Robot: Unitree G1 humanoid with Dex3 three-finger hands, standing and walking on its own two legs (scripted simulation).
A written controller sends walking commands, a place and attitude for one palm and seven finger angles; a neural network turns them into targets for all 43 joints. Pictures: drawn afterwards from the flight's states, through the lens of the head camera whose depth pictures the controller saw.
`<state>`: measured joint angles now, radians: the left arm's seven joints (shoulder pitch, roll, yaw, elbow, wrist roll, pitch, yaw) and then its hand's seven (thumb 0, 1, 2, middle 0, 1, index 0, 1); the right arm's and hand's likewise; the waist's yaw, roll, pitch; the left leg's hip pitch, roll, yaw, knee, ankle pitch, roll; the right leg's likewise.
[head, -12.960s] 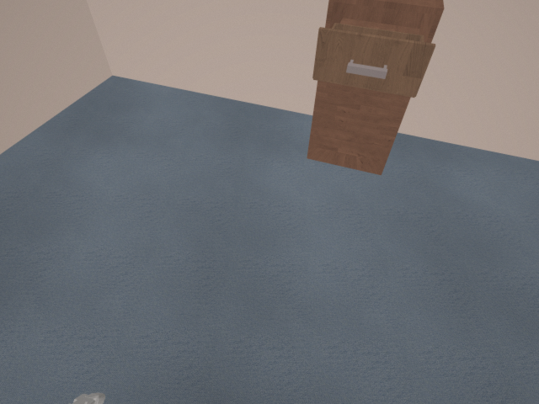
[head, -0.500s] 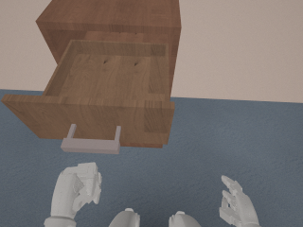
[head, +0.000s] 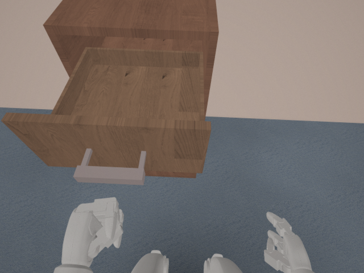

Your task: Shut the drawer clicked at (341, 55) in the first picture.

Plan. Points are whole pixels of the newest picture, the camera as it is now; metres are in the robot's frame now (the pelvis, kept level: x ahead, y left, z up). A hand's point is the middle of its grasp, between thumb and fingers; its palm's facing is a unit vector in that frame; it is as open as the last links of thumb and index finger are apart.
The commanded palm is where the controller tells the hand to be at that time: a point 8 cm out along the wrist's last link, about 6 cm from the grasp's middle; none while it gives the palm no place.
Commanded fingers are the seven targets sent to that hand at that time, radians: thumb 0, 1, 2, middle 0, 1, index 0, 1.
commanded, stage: push the drawer shut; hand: left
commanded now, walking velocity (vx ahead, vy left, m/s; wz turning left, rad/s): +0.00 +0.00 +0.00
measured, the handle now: (113, 165) +0.32 +0.16 +0.06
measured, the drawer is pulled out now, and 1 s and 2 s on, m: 0.28 0.22 0.09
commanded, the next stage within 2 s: none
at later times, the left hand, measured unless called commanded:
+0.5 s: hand (122, 203) +0.25 +0.13 +0.05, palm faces -0.02 -1.00 -0.05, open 3.1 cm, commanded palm +0.24 +0.19 +0.06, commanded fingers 0.00 0.90 0.90 -1.40 -1.60 -1.40 -1.60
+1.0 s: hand (127, 173) +0.31 +0.13 +0.05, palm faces -0.02 -1.00 -0.05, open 3.1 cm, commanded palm +0.30 +0.18 +0.06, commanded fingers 0.00 0.90 0.90 -1.40 -1.60 -1.40 -1.60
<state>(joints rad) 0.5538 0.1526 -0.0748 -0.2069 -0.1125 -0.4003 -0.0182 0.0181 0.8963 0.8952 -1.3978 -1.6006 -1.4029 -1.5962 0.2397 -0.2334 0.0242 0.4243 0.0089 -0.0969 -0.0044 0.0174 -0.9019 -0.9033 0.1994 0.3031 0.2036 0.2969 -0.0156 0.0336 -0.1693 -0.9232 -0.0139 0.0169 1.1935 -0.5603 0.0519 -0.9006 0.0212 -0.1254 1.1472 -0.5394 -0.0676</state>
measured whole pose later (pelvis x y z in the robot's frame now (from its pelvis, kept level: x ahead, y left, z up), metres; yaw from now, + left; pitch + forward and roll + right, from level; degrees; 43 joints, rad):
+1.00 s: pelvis -0.01 +0.00 +0.01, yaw +0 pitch +16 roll -2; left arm -0.03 0.19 0.02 0.27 -0.14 -0.35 -0.03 0.00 0.84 0.91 -1.40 -1.60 -1.40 -1.60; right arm 0.22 -0.25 0.04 0.54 0.01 -0.08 -0.01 0.02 -0.90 -0.90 0.20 0.30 0.20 0.30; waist -0.04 0.03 -0.14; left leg -0.89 -0.02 0.02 1.12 -0.50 0.05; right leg -0.87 0.02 -0.12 1.08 -0.49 -0.07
